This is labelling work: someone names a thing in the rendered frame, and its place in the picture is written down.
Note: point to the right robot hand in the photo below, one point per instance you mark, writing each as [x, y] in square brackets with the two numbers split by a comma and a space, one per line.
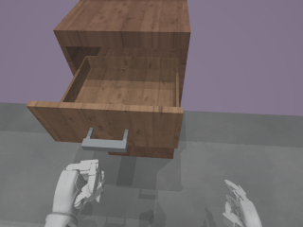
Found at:
[245, 213]

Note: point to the left robot hand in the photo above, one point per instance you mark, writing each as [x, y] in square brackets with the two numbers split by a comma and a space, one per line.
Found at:
[86, 177]

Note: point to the cabinet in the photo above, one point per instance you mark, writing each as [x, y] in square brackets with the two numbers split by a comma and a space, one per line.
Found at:
[128, 28]

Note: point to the drawer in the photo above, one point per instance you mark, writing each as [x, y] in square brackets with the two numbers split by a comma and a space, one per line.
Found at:
[112, 94]

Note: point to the handle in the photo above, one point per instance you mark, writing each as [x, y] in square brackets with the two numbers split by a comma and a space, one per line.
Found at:
[104, 144]

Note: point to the left robot forearm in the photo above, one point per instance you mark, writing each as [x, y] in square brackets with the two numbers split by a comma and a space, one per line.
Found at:
[60, 220]

